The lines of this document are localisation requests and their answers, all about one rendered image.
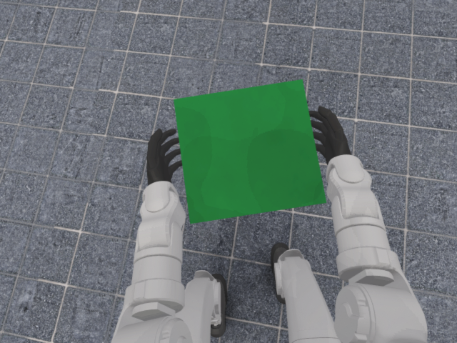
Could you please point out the right robot upper arm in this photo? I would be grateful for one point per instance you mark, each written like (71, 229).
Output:
(368, 313)

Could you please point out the right robot shin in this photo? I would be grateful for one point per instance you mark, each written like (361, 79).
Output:
(292, 253)

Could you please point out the right robot thigh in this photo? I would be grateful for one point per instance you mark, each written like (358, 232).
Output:
(308, 316)

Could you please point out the left robot upper arm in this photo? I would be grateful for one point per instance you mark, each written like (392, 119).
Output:
(167, 329)

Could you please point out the carton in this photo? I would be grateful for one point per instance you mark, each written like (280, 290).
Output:
(248, 151)

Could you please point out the right robot hand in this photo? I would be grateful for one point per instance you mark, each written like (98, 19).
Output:
(333, 139)

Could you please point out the left robot hand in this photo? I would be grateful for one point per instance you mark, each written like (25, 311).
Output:
(158, 168)

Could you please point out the right robot forearm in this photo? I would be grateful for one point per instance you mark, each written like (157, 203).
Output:
(364, 254)

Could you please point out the left robot forearm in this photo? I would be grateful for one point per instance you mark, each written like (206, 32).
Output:
(156, 289)

